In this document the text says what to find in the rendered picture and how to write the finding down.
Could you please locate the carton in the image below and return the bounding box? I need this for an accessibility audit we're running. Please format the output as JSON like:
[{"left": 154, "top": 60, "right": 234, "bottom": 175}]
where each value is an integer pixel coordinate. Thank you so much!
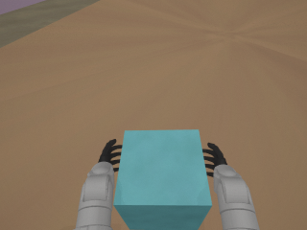
[{"left": 113, "top": 129, "right": 212, "bottom": 230}]

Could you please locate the robot right hand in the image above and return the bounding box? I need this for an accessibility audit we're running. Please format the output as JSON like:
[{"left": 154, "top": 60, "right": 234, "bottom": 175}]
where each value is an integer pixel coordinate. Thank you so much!
[{"left": 202, "top": 143, "right": 227, "bottom": 177}]

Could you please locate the robot left hand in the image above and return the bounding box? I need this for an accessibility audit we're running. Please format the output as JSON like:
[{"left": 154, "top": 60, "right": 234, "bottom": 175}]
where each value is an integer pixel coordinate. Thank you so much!
[{"left": 98, "top": 139, "right": 123, "bottom": 172}]

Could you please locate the robot left forearm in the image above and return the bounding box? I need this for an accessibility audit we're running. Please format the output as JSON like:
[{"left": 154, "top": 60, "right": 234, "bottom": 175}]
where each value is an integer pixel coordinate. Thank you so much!
[{"left": 73, "top": 161, "right": 115, "bottom": 230}]

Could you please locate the robot right forearm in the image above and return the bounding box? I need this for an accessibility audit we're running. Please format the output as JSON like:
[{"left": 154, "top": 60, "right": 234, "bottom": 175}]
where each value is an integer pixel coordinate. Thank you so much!
[{"left": 213, "top": 164, "right": 260, "bottom": 230}]

